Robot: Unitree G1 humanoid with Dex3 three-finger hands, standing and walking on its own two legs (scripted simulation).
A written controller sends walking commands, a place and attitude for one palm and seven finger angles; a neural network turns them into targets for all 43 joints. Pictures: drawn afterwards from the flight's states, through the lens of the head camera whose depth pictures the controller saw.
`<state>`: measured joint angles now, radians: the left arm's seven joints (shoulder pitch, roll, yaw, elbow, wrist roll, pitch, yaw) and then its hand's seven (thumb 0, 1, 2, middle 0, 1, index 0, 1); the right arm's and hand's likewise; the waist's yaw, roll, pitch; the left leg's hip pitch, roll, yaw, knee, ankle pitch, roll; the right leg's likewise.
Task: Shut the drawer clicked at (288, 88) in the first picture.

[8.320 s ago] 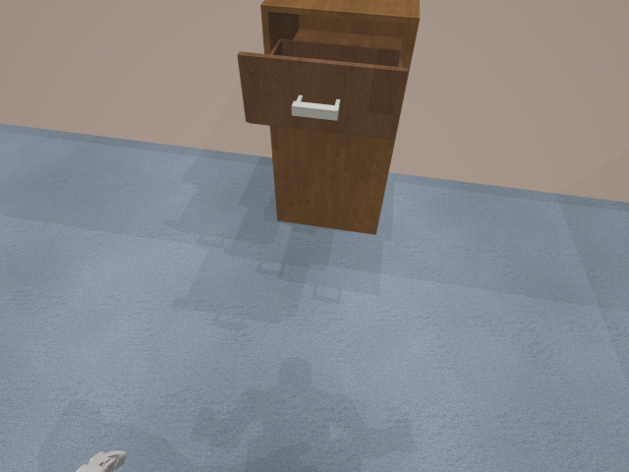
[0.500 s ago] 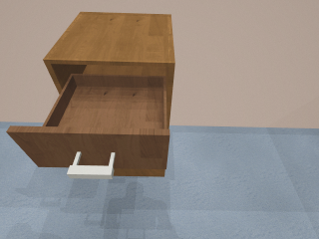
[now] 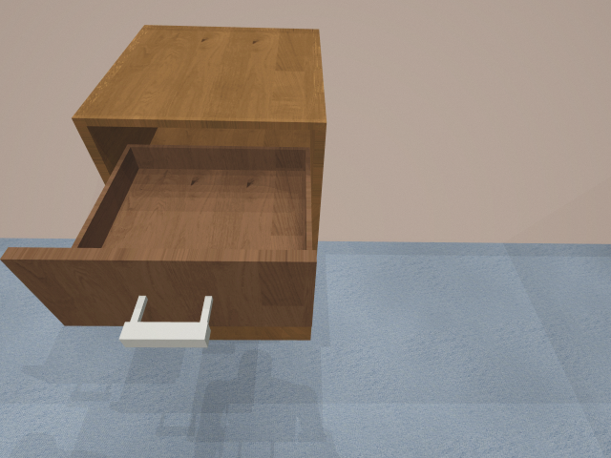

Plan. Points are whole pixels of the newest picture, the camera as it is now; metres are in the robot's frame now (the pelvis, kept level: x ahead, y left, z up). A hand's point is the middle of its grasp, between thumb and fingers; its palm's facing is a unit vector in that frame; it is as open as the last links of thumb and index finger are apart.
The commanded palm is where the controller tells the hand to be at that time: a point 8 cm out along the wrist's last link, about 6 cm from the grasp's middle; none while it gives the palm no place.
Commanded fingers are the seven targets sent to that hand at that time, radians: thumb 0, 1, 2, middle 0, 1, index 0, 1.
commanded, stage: raise the hand and make a fist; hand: left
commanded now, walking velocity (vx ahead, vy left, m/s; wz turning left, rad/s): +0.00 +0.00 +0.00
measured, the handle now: (170, 319) +0.29 +0.21 +0.00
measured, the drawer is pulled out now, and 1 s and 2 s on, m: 0.30 0.29 0.29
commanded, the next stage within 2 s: bring the fist close to the handle in 1.92 s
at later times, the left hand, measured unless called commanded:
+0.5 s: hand out of the picture +0.12 +0.16 -0.01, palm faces +0.18 -0.98 -0.07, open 5.8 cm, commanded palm +0.10 +0.22 -0.02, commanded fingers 0.00 0.90 0.90 -0.70 -0.84 -0.70 -0.84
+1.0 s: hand (158, 439) +0.14 +0.17 +0.03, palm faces +0.08 -0.99 -0.06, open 3.4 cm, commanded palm +0.08 +0.22 +0.04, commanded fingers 0.00 0.90 0.90 -1.20 -1.38 -1.20 -1.38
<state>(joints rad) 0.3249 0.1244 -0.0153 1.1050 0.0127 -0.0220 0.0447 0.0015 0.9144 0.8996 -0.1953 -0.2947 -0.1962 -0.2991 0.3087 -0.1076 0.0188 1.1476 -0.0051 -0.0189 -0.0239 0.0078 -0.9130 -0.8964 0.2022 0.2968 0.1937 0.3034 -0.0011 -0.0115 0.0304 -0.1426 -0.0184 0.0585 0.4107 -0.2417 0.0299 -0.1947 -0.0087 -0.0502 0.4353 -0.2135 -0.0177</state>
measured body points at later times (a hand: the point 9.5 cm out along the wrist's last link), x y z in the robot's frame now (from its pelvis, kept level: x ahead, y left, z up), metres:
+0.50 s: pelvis -0.02 -0.02 -0.07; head +0.01 +0.00 +0.38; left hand +0.11 +0.21 -0.01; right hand +0.24 -0.25 -0.08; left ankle -0.01 +0.10 -0.74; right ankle +0.02 -0.11 -0.74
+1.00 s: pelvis +0.01 -0.01 -0.05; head +0.04 -0.01 +0.39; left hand +0.13 +0.22 +0.04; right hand +0.19 -0.25 -0.12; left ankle -0.01 +0.10 -0.74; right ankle +0.01 -0.11 -0.74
